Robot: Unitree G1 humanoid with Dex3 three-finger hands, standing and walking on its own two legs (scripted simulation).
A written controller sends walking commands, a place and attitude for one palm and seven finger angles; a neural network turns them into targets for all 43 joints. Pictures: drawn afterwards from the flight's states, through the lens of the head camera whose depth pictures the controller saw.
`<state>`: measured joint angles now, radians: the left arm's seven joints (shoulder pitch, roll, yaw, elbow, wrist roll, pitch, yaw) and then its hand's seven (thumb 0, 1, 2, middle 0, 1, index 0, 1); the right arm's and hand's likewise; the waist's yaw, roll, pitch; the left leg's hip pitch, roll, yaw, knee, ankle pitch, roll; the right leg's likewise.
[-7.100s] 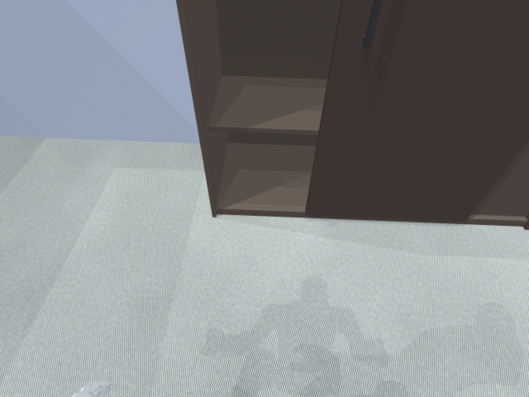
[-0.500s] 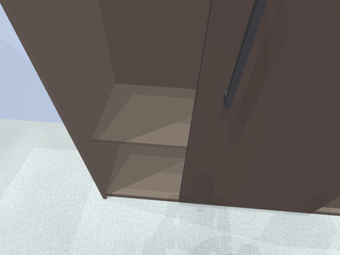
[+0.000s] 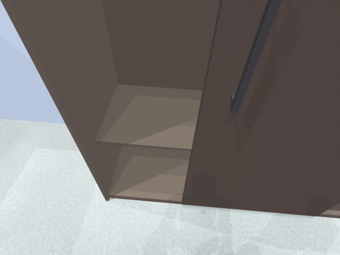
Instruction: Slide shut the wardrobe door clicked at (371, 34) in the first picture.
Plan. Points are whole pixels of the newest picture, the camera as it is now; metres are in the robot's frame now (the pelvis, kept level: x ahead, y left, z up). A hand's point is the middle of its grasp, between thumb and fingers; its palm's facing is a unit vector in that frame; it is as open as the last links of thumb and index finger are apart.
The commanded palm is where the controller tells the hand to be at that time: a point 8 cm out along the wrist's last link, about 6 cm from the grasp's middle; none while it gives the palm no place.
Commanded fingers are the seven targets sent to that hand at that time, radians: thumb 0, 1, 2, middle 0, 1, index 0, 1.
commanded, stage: look again from close up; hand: right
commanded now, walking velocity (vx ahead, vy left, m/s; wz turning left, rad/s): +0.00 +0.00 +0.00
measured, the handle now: (252, 51) +0.48 -0.14 +0.26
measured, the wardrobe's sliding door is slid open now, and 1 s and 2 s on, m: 0.44 0.44 0.44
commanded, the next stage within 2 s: raise the hand with hooked fingers in 0.42 s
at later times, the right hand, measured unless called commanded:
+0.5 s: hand out of the picture -0.02 -0.14 -0.17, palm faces +0.05 +0.99 -0.16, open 7.4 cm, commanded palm none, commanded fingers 0.00 -0.90 -0.90 0.20 0.30 0.20 0.30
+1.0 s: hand out of the picture +0.13 -0.16 +0.01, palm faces +0.09 +1.00 -0.03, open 8.9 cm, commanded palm +0.12 -0.23 +0.03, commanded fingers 0.00 -0.32 -0.65 0.24 0.68 0.24 0.68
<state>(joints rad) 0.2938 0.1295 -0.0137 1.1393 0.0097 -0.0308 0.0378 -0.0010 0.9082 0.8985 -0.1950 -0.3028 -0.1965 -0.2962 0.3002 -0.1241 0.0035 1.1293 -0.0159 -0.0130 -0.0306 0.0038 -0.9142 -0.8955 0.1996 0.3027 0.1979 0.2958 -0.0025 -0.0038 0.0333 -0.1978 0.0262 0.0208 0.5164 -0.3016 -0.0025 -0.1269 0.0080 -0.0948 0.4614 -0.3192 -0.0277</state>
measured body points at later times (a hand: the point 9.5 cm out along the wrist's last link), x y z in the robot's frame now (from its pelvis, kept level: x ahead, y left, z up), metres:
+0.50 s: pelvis +0.00 +0.01 +0.00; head +0.01 +0.02 +0.45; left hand -0.01 +0.22 -0.16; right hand -0.02 -0.20 -0.16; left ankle -0.02 +0.12 -0.74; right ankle -0.04 -0.10 -0.74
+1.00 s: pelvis -0.04 +0.02 -0.04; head -0.04 +0.02 +0.41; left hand +0.21 +0.25 -0.05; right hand +0.12 -0.22 +0.02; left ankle -0.02 +0.12 -0.74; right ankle -0.04 -0.10 -0.74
